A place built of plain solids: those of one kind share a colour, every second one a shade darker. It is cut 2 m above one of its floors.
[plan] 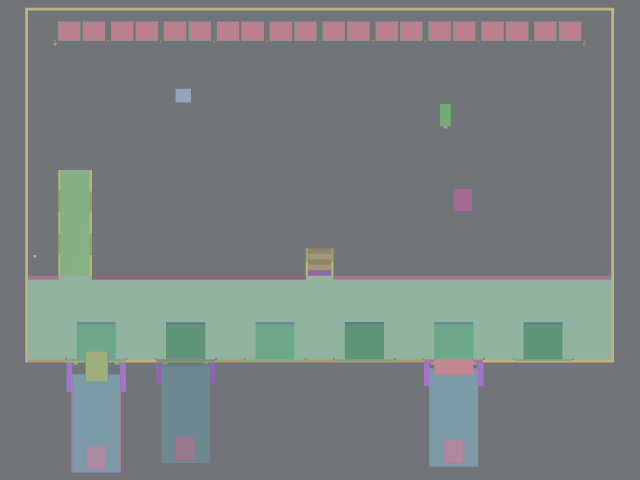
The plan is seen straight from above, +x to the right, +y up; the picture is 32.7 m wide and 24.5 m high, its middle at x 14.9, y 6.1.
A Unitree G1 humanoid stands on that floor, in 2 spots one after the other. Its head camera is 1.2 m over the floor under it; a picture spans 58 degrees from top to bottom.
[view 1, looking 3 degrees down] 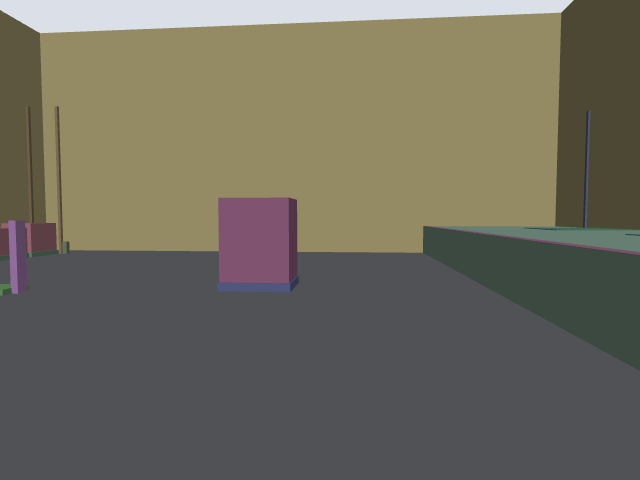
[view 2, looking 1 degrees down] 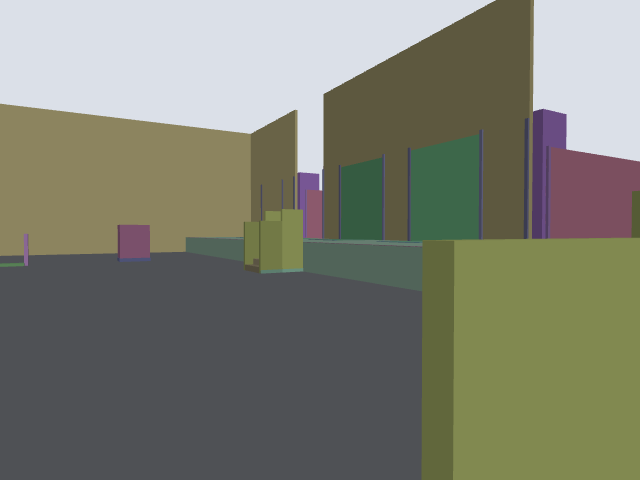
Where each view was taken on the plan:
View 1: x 14.88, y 6.47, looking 5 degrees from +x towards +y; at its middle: wall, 14.96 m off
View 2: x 2.40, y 10.47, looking -30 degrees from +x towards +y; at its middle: south_lev_edge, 17.13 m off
